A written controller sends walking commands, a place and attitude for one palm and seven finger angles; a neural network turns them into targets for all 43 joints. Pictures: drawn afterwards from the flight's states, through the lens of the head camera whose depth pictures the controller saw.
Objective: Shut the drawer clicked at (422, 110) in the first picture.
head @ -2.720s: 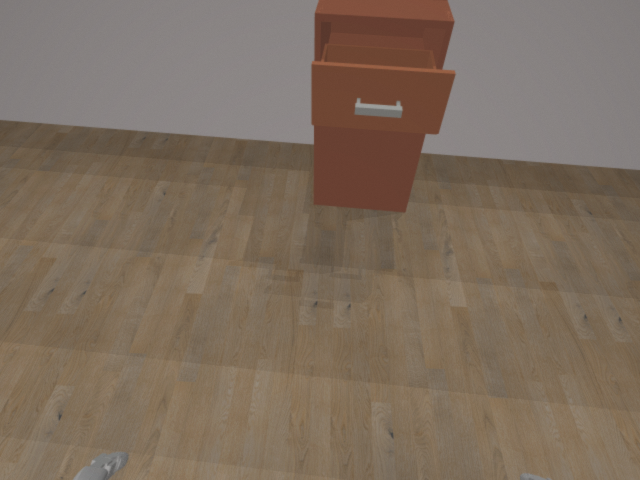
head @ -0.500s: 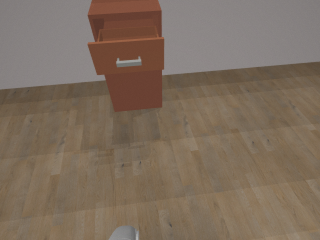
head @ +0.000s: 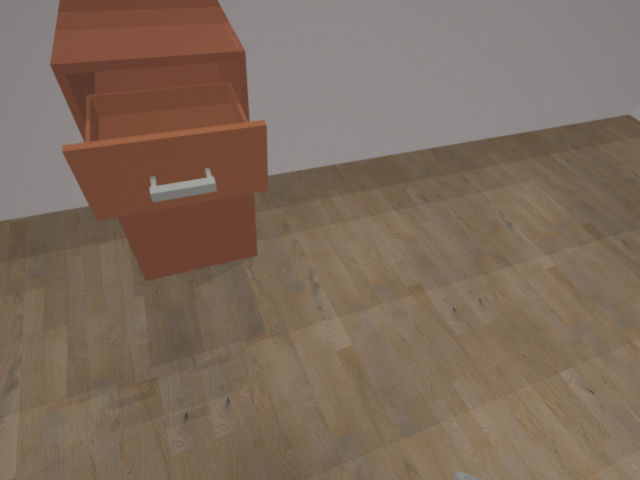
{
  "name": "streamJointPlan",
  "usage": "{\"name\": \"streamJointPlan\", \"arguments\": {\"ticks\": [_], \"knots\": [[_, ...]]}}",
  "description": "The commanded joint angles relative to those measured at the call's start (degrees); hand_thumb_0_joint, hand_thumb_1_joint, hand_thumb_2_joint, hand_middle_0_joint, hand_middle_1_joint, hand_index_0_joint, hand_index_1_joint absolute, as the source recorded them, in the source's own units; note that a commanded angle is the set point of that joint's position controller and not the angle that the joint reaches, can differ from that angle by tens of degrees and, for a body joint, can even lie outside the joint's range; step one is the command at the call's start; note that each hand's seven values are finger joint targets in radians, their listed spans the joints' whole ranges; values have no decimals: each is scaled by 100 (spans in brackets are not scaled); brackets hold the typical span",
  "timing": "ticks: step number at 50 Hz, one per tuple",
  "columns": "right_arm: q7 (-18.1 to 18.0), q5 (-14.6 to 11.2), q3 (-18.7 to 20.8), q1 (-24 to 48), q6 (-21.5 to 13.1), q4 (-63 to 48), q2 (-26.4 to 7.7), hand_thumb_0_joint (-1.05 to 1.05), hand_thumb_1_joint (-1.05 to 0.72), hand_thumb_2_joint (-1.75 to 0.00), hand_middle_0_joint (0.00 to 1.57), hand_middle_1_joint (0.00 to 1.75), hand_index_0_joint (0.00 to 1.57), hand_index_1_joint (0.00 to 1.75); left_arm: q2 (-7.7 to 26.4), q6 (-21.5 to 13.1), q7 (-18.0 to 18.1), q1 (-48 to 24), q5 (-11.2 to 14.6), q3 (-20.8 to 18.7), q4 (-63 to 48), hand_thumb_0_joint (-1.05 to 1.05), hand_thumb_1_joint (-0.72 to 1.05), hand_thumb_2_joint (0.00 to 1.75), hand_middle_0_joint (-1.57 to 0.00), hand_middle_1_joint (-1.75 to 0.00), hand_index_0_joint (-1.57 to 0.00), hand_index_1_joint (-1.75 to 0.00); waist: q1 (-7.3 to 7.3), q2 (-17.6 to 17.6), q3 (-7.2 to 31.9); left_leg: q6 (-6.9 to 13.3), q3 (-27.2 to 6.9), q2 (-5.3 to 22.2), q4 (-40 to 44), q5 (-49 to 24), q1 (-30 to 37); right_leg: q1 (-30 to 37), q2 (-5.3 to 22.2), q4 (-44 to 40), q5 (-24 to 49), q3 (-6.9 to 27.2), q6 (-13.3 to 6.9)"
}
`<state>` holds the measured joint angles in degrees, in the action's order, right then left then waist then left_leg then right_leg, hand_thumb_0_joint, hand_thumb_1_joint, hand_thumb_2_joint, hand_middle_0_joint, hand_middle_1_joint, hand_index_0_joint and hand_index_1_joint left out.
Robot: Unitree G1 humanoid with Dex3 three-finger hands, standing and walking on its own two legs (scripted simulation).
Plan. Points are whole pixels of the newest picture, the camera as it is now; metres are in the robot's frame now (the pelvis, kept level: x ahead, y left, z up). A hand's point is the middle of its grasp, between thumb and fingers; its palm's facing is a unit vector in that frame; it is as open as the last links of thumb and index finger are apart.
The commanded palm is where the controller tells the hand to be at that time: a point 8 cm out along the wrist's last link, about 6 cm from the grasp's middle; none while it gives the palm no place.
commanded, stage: walk to a spot facing it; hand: left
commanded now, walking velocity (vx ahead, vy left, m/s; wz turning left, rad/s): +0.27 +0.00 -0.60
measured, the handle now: (182, 182) +0.64 +0.35 -0.07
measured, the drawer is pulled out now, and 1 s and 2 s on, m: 0.29 0.29 0.29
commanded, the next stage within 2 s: turn to face it in 0.46 s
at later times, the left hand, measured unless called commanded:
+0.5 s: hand (267, 365) +0.32 +0.11 -0.17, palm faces -0.33 -0.93 -0.18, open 7.4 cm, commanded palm none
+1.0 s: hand (222, 373) +0.30 +0.19 -0.17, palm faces -0.13 -0.97 -0.18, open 7.4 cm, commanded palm none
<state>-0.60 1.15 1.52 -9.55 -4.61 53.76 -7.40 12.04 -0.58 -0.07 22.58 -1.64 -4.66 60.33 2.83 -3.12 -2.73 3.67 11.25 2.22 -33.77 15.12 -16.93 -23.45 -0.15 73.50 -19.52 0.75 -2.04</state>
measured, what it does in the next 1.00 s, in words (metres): walks ahead: right foot, then left foot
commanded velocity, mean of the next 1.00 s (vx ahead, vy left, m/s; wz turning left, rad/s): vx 0.01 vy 0.00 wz -0.04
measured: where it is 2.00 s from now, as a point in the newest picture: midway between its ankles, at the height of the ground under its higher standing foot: outside the picture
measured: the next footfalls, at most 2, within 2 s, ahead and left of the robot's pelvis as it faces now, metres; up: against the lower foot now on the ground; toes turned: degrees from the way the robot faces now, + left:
right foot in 0.48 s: +0.22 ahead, -0.11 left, +0.00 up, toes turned -22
left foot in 0.88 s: +0.27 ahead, +0.09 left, +0.00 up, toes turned -10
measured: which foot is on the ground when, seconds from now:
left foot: down 0.00-0.46, up 0.48-0.86, down 0.88-1.00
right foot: up 0.00-0.46, down 0.48-0.88, up 0.90-1.00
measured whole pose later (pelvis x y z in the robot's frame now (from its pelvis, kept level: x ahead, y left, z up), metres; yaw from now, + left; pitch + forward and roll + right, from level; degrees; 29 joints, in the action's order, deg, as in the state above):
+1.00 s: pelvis +0.20 +0.01 +0.01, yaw -11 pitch +0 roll -2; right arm -0.8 1.7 1.8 -15.0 1.1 56.0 -8.2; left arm 11.6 2.8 1.5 12.2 -1.3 -3.9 55.4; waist -0.4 -2.6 -1.4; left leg 2.6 1.8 0.1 -32.2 16.3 -16.2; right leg -23.6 1.6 55.1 -26.1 -4.0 1.4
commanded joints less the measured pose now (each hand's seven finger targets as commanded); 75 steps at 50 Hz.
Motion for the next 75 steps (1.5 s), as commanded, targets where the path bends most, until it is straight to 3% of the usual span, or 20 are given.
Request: {"name": "streamJointPlan", "arguments": {"ticks": [1,9,16,21,22,23,24,25,27,31,36,42,45,51,59,65,66,68,70,75], "knots": [[-93,-35,129,-595,-124,-8,-607,0,-90,-90,20,30,20,30,-72,119,-150,426,-29,-74,-406,0,90,90,-20,-30,-20,-30,86,1060,-168,122,-1017,1576,2278,-530,-94,-865,512,232,739,141,128],[-146,-59,131,-1393,-100,271,-792,0,-90,-90,20,30,20,30,-21,228,-194,-683,-17,-62,-803,0,90,90,-20,-30,-20,-30,-131,856,-222,194,-166,1586,1790,-3647,1103,-1861,579,-847,1394,-258,357],[-153,33,193,-1807,123,442,-944,0,-90,-90,20,30,20,30,-66,218,-194,-1796,16,54,-1117,0,90,90,-20,-30,-20,-30,-552,991,-265,351,338,1727,1203,-4326,1764,-1318,324,-2625,766,-788,224],[-131,21,318,-1687,240,318,-1163,0,-90,-90,20,30,20,30,211,85,-130,-1316,-5,-3,-1122,0,90,90,-20,-30,-20,-30,-253,1075,306,153,538,1874,-228,-5381,1922,26,-51,-3599,322,-1035,-31],[-94,-17,334,-1587,253,220,-1208,0,-90,-90,20,30,20,30,431,-16,-111,-722,-18,-71,-988,0,90,90,-20,-30,-20,-30,74,859,668,-91,581,1803,-1318,-4834,1416,1109,-11,-4301,933,-898,-112],[-29,-113,301,-1599,275,45,-1056,0,-90,-90,20,30,20,30,959,-105,-47,-60,-30,-183,-816,0,90,90,-20,-30,-20,-30,324,-159,1408,-438,725,1299,-2990,-2324,-153,2965,1045,-4360,3456,511,-612],[-48,-133,249,-1452,275,-218,-755,0,-90,-90,20,30,20,30,1484,-114,46,260,99,-297,-757,0,90,90,-20,-30,-20,-30,300,-1050,1841,-841,258,246,-4936,2234,-1721,3703,2563,-4409,6795,2731,-1498],[-146,-124,256,-1035,315,-354,-893,0,-90,-90,20,30,20,30,1452,-20,139,178,175,-300,-820,0,90,90,-20,-30,-20,-30,353,-434,1815,-706,-839,446,-4903,2140,-1736,3460,2463,-4571,6394,2140,-1703],[-83,-74,265,-645,431,-380,-798,0,-90,-90,20,30,20,30,1104,46,183,-683,156,-221,-1042,0,90,90,-20,-30,-20,-30,-4,21,944,-735,-994,709,-4456,1398,-1635,2072,1855,-5004,4205,1747,-1340],[-94,27,176,-1405,660,99,-488,0,-90,-90,20,30,20,30,643,-26,226,-1352,52,-42,-1150,0,90,90,-20,-30,-20,-30,-630,30,561,-717,-933,484,-3619,641,-842,512,1265,-5477,3220,589,-858],[-36,-19,93,-1221,592,183,-361,0,-90,-90,20,30,20,30,470,-46,179,-1174,3,59,-943,0,90,90,-20,-30,-20,-30,-493,-391,540,-612,-836,234,-1773,542,-318,606,1060,-5700,1541,193,-726],[-3,-32,106,-850,514,84,-551,0,-90,-90,20,30,20,30,634,56,214,-885,75,-33,-790,0,90,90,-20,-30,-20,-30,-318,-221,294,-572,-792,147,350,-152,389,872,1415,-4892,1767,5,-406],[-15,64,291,-1093,508,-55,-1390,0,-90,-90,20,30,20,30,242,149,184,-935,107,15,-1073,0,90,90,-20,-30,-20,-30,-413,2083,33,676,-3483,2097,1681,-2986,510,-437,231,-2351,-1396,-683,424],[-118,15,298,-627,450,-184,-1295,0,-90,-90,20,30,20,30,386,189,119,-1054,75,-98,-927,0,90,90,-20,-30,-20,-30,-286,1025,415,556,-2549,1145,1593,-2280,829,-803,362,-941,-260,-27,544],[-81,20,474,-894,537,-152,-1516,0,-90,-90,20,30,20,30,374,205,140,-1458,130,-77,-1122,0,90,90,-20,-30,-20,-30,-568,1191,687,694,-3146,1022,1365,-2370,1263,-554,182,-2272,-624,-36,686],[-16,6,570,-340,636,-363,-1655,0,-90,-90,20,30,20,30,512,146,182,-817,182,-84,-1049,0,90,90,-20,-30,-20,-30,-247,1361,835,422,-3398,627,1006,-1954,315,1036,-74,-4153,94,-130,561],[0,-30,567,-261,645,-424,-1569,0,-90,-90,20,30,20,30,606,105,204,-599,175,-115,-1029,0,90,90,-20,-30,-20,-30,-125,1149,903,216,-3330,446,763,-1470,-154,1732,51,-5019,632,-98,539],[32,-66,479,-335,641,-628,-915,0,-90,-90,20,30,20,30,1531,31,260,-499,21,-262,-1118,0,90,90,-20,-30,-20,-30,-17,-1584,709,-675,-1557,-823,-1503,1726,-2221,2749,2606,-6069,765,2289,-294],[78,32,566,-205,714,-584,-1236,0,-90,-90,20,30,20,30,1188,64,270,-1122,65,-156,-1327,0,90,90,-20,-30,-20,-30,-295,-669,250,-571,-1827,-350,-3101,1399,-1801,1239,2484,-5959,897,1430,-586],[202,24,498,-241,788,-341,-1089,0,-90,-90,20,30,20,30,815,-32,214,-1089,77,-12,-1335,0,90,90,-20,-30,-20,-30,-388,-624,-127,-802,-1255,-146,-3763,446,-1852,1379,1671,-5474,2410,-20,-301]]}}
